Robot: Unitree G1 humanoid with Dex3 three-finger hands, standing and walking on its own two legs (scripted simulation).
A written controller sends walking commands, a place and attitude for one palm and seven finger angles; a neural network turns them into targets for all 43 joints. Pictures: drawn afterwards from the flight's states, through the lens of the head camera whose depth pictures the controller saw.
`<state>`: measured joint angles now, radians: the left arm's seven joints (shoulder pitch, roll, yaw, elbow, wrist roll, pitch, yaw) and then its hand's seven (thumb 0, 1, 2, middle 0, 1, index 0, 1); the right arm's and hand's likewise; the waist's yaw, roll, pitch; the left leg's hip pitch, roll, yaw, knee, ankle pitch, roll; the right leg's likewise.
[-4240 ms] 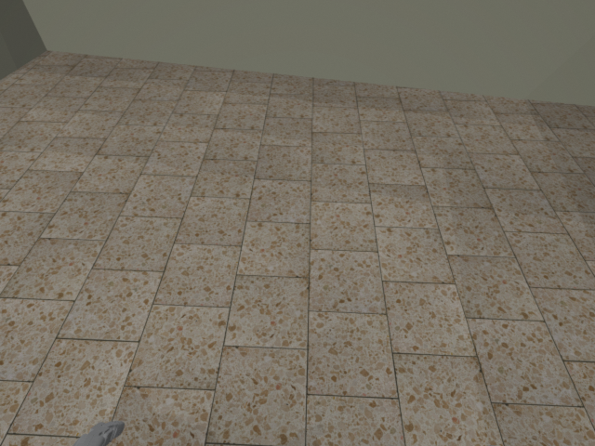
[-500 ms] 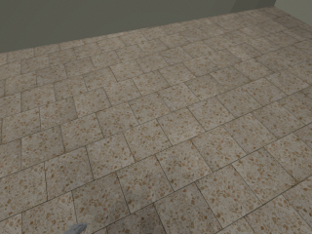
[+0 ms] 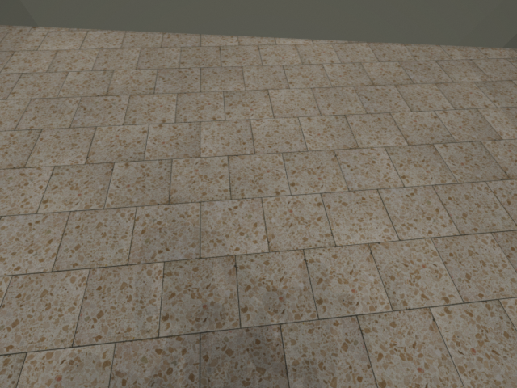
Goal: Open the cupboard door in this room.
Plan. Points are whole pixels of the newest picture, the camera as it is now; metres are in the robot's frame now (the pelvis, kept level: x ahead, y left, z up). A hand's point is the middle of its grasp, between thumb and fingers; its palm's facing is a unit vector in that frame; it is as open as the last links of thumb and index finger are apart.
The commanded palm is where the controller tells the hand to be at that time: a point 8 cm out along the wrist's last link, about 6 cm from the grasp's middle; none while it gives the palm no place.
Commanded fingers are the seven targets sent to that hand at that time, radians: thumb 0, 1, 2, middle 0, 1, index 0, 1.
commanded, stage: turn or walk to find it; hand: left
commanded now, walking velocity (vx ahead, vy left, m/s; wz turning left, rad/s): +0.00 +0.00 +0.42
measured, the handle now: out of the picture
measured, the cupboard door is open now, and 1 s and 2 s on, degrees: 0 0 0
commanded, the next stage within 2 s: none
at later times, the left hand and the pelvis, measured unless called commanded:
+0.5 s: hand out of the picture +0.06 +0.21 -0.14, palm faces +0.18 -0.95 -0.27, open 7.4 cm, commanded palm none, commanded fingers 0.00 0.90 0.90 -0.20 -0.30 -0.20 -0.30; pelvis -0.02 -0.01 +0.01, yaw +10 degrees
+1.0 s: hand out of the picture -0.11 +0.17 -0.16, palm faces +0.45 -0.86 -0.24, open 7.3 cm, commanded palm none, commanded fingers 0.00 0.90 0.90 -0.20 -0.30 -0.20 -0.30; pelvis -0.06 -0.02 +0.01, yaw +25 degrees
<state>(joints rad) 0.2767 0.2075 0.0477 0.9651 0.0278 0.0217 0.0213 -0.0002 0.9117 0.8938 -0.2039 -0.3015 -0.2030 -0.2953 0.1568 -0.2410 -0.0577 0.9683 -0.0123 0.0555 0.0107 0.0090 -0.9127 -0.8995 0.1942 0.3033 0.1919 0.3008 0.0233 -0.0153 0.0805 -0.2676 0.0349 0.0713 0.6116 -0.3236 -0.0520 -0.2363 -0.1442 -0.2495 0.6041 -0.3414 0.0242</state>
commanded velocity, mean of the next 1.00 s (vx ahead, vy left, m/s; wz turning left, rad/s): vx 0.00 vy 0.00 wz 0.42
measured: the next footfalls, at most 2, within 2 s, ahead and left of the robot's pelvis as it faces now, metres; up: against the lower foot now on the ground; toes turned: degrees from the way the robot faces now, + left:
right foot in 0.52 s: +0.05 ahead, -0.12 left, +0.00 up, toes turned +8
left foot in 1.04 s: -0.09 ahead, +0.10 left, +0.00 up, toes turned +31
